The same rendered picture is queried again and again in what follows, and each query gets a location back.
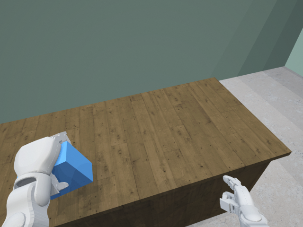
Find right robot forearm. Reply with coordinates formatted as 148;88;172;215
238;205;269;227

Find table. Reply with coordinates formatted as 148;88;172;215
0;77;292;227

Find robot left hand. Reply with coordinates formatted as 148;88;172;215
14;131;71;196

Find sponge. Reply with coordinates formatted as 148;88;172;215
17;141;93;200

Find left robot forearm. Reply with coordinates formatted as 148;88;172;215
2;172;52;227

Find robot right hand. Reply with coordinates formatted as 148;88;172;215
220;175;255;216

